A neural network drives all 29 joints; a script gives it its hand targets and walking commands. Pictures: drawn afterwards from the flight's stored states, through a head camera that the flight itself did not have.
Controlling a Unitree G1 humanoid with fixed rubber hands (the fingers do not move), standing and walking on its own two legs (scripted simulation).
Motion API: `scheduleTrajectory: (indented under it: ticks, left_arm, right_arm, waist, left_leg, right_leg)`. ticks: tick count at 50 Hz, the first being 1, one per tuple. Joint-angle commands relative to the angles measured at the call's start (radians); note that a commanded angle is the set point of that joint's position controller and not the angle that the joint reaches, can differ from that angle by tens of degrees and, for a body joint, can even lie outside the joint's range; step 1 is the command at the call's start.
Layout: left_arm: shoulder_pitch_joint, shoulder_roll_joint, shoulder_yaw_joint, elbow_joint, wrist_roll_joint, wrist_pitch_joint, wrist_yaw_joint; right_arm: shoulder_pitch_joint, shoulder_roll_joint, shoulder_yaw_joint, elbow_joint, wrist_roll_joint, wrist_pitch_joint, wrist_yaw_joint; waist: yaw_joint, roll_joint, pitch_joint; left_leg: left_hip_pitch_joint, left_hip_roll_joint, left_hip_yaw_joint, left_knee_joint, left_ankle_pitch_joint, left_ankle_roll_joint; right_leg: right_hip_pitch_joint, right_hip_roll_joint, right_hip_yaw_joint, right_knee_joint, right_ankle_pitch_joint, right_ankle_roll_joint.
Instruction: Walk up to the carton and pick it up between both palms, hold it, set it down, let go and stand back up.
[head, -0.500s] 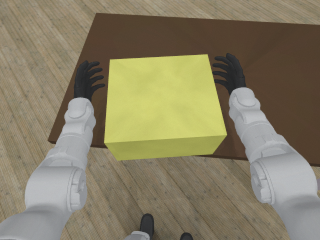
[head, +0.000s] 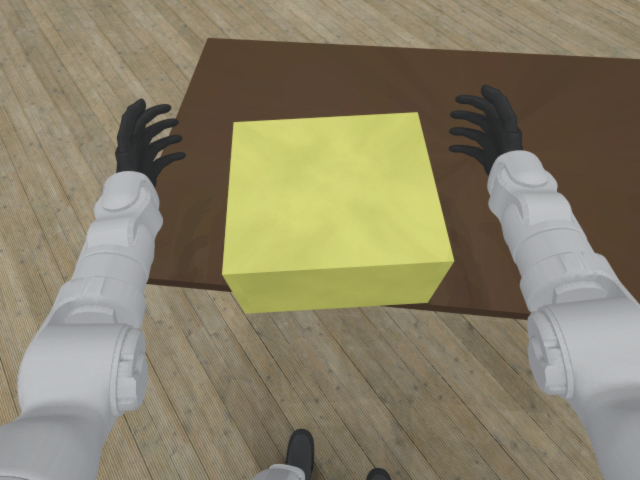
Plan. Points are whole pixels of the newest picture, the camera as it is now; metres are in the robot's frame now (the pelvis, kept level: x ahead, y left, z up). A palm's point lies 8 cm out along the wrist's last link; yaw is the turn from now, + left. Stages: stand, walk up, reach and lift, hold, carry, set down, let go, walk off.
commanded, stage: set down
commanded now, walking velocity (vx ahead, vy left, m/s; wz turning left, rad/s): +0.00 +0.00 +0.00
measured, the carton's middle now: (331, 213) +0.46 +0.07 -0.03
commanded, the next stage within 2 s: none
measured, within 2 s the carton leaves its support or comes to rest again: neither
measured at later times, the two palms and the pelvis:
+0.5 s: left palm (138, 209) +0.39 +0.30 +0.05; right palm (516, 195) +0.47 -0.16 +0.05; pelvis +0.02 +0.00 +0.00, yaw +0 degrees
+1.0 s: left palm (134, 194) +0.40 +0.30 +0.07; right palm (532, 175) +0.48 -0.17 +0.08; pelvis +0.02 -0.01 +0.00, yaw +1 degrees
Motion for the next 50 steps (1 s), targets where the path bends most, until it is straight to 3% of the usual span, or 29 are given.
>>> scheduleTrajectory:
  ticks: [1, 2, 3, 5, 7, 9, 13, 15, 18, 19, 20, 23, 27, 28, 29, 32, 36, 37, 41, 42, 43, 45, 46, 49, 50]
  left_arm:
    - [-0.399, 0.215, -0.015, -0.165, -0.047, -0.045, -0.013]
    - [-0.384, 0.223, -0.035, -0.140, -0.052, -0.043, -0.017]
    - [-0.381, 0.227, -0.032, -0.152, -0.058, -0.044, -0.022]
    - [-0.345, 0.223, -0.046, -0.135, -0.059, -0.044, -0.031]
    - [-0.311, 0.221, -0.064, -0.102, -0.051, -0.048, -0.036]
    - [-0.269, 0.216, -0.044, -0.090, -0.053, -0.060, -0.044]
    - [-0.229, 0.234, -0.030, -0.145, -0.042, -0.106, -0.044]
    - [-0.219, 0.220, -0.027, -0.205, -0.037, -0.115, -0.038]
    - [-0.182, 0.236, 0.003, -0.298, -0.031, -0.112, -0.038]
    - [-0.157, 0.230, 0.018, -0.291, -0.017, -0.111, -0.036]
    - [-0.129, 0.228, 0.024, -0.298, -0.021, -0.106, -0.036]
    - [-0.091, 0.225, 0.043, -0.329, 0.007, -0.105, -0.041]
    - [-0.035, 0.225, 0.073, -0.341, -0.002, -0.123, -0.054]
    - [-0.034, 0.223, 0.058, -0.365, -0.003, -0.133, -0.055]
    - [-0.026, 0.231, 0.061, -0.369, 0.001, -0.135, -0.056]
    - [0.021, 0.217, 0.052, -0.369, 0.000, -0.129, -0.066]
    - [0.031, 0.190, 0.030, -0.352, -0.025, -0.111, -0.080]
    - [0.029, 0.187, 0.034, -0.363, -0.015, -0.111, -0.078]
    - [-0.024, 0.222, 0.043, -0.394, -0.011, -0.087, -0.057]
    - [-0.044, 0.225, 0.035, -0.410, -0.001, -0.083, -0.049]
    - [-0.064, 0.230, 0.040, -0.424, -0.013, -0.081, -0.043]
    - [-0.072, 0.213, 0.030, -0.380, -0.011, -0.071, -0.044]
    - [-0.105, 0.208, 0.025, -0.357, -0.015, -0.069, -0.042]
    - [-0.089, 0.206, 0.017, -0.284, -0.016, -0.048, -0.043]
    - [-0.102, 0.215, 0.037, -0.315, -0.002, -0.047, -0.040]
  right_arm:
    - [-0.455, -0.165, -0.005, -0.168, 0.026, -0.034, 0.012]
    - [-0.437, -0.164, 0.010, -0.149, 0.039, -0.030, 0.010]
    - [-0.403, -0.183, 0.013, -0.133, 0.049, -0.029, 0.008]
    - [-0.392, -0.179, 0.042, -0.097, 0.089, -0.036, 0.008]
    - [-0.348, -0.192, 0.060, -0.039, 0.109, -0.044, 0.013]
    - [-0.317, -0.195, 0.073, -0.069, 0.116, -0.062, 0.018]
    - [-0.270, -0.198, 0.044, -0.110, 0.115, -0.107, 0.035]
    - [-0.265, -0.216, 0.030, -0.158, 0.108, -0.123, 0.047]
    - [-0.235, -0.230, 0.015, -0.217, 0.091, -0.130, 0.050]
    - [-0.227, -0.224, 0.006, -0.252, 0.080, -0.132, 0.046]
    - [-0.212, -0.220, -0.009, -0.299, 0.065, -0.130, 0.043]
    - [-0.167, -0.189, -0.014, -0.295, 0.063, -0.135, 0.032]
    - [-0.114, -0.192, -0.016, -0.350, 0.049, -0.156, 0.015]
    - [-0.102, -0.211, -0.030, -0.356, 0.055, -0.166, 0.010]
    - [-0.097, -0.194, -0.024, -0.355, 0.064, -0.171, 0.007]
    - [-0.053, -0.202, -0.010, -0.333, 0.070, -0.172, 0.002]
    - [-0.048, -0.182, 0.027, -0.304, 0.099, -0.145, 0.006]
    - [-0.058, -0.190, 0.012, -0.310, 0.107, -0.146, 0.005]
    - [-0.108, -0.214, -0.001, -0.331, 0.094, -0.140, 0.018]
    - [-0.113, -0.219, -0.012, -0.319, 0.095, -0.132, 0.023]
    - [-0.111, -0.220, -0.020, -0.325, 0.088, -0.125, 0.028]
    - [-0.127, -0.207, 0.003, -0.295, 0.094, -0.116, 0.038]
    - [-0.171, -0.204, 0.014, -0.273, 0.111, -0.110, 0.041]
    - [-0.191, -0.244, 0.037, -0.241, 0.118, -0.103, 0.045]
    - [-0.192, -0.250, 0.032, -0.244, 0.123, -0.110, 0.041]
  waist:
    - [-0.017, -0.026, -0.755]
    - [-0.012, -0.008, -0.711]
    - [-0.039, 0.002, -0.683]
    - [-0.019, 0.035, -0.640]
    - [-0.035, 0.048, -0.605]
    - [-0.024, 0.013, -0.583]
    - [-0.030, 0.036, -0.616]
    - [-0.014, 0.066, -0.679]
    - [-0.029, 0.032, -0.707]
    - [-0.008, 0.004, -0.725]
    - [-0.012, -0.005, -0.740]
    - [-0.005, 0.002, -0.707]
    - [-0.024, -0.034, -0.748]
    - [-0.030, 0.013, -0.762]
    - [-0.022, 0.014, -0.763]
    - [-0.038, 0.012, -0.704]
    - [-0.052, -0.006, -0.609]
    - [-0.046, 0.027, -0.591]
    - [-0.040, 0.028, -0.600]
    - [-0.039, 0.052, -0.601]
    - [-0.048, 0.041, -0.614]
    - [-0.034, 0.012, -0.595]
    - [-0.025, 0.037, -0.588]
    - [-0.028, 0.004, -0.591]
    - [-0.021, 0.019, -0.606]
  left_leg:
    - [0.693, 0.007, -0.024, 0.093, 0.189, -0.054]
    - [0.710, 0.005, -0.017, 0.098, 0.183, -0.047]
    - [0.692, 0.005, -0.018, 0.105, 0.185, -0.051]
    - [0.681, 0.005, -0.022, 0.110, 0.236, -0.050]
    - [0.683, 0.006, -0.030, 0.111, 0.237, -0.061]
    - [0.660, 0.007, -0.038, 0.111, 0.232, -0.055]
    - [0.716, 0.004, -0.050, 0.133, 0.276, -0.070]
    - [0.755, 0.003, -0.048, 0.141, 0.304, -0.083]
    - [0.804, -0.002, -0.039, 0.147, 0.361, -0.084]
    - [0.797, -0.002, -0.042, 0.140, 0.384, -0.076]
    - [0.795, -0.004, -0.045, 0.144, 0.384, -0.077]
    - [0.717, -0.016, -0.025, 0.125, 0.364, -0.065]
    - [0.723, -0.014, -0.039, 0.122, 0.397, -0.059]
    - [0.725, -0.015, -0.035, 0.134, 0.414, -0.069]
    - [0.732, -0.016, -0.035, 0.130, 0.409, -0.069]
    - [0.726, -0.019, -0.031, 0.139, 0.425, -0.073]
    - [0.706, -0.010, -0.040, 0.102, 0.358, -0.068]
    - [0.706, -0.009, -0.047, 0.099, 0.335, -0.071]
    - [0.742, -0.003, -0.052, 0.098, 0.267, -0.076]
    - [0.751, -0.004, -0.044, 0.097, 0.249, -0.073]
    - [0.759, -0.004, -0.045, 0.092, 0.249, -0.072]
    - [0.749, -0.002, -0.043, 0.107, 0.250, -0.067]
    - [0.711, -0.005, -0.039, 0.100, 0.242, -0.066]
    - [0.680, -0.002, -0.046, 0.103, 0.258, -0.058]
    - [0.687, -0.008, -0.045, 0.106, 0.283, -0.059]
  right_leg:
    - [0.129, -0.013, -0.014, -0.030, 0.045, 0.047]
    - [0.112, -0.014, -0.010, -0.031, 0.031, 0.046]
    - [0.120, -0.018, -0.003, -0.034, 0.036, 0.045]
    - [0.124, -0.023, 0.006, -0.029, 0.092, 0.035]
    - [0.131, -0.028, 0.016, -0.032, 0.096, 0.033]
    - [0.138, -0.028, 0.018, -0.028, 0.085, 0.038]
    - [0.094, -0.016, 0.020, -0.021, 0.093, 0.031]
    - [0.076, -0.008, 0.011, -0.018, 0.096, 0.022]
    - [0.085, 0.008, 0.013, -0.036, 0.115, 0.022]
    - [0.115, 0.007, 0.008, -0.036, 0.129, 0.029]
    - [0.118, 0.013, 0.007, -0.030, 0.156, 0.030]
    - [0.169, 0.002, 0.017, -0.028, 0.164, 0.040]
    - [0.215, 0.002, 0.015, -0.018, 0.260, 0.051]
    - [0.207, 0.003, 0.014, -0.013, 0.256, 0.040]
    - [0.193, 0.000, 0.018, -0.022, 0.244, 0.035]
    - [0.190, 0.003, 0.021, -0.039, 0.261, 0.036]
    - [0.207, -0.008, 0.021, -0.060, 0.195, 0.041]
    - [0.182, -0.011, 0.022, -0.056, 0.167, 0.036]
    - [0.149, -0.007, 0.015, -0.065, 0.095, 0.025]
    - [0.132, -0.007, 0.013, -0.064, 0.060, 0.023]
    - [0.136, -0.005, 0.008, -0.057, 0.062, 0.030]
    - [0.123, -0.008, 0.013, -0.046, 0.094, 0.033]
    - [0.130, -0.018, 0.016, -0.036, 0.095, 0.037]
    - [0.190, -0.019, 0.029, -0.020, 0.138, 0.039]
    - [0.203, -0.016, 0.035, -0.008, 0.165, 0.039]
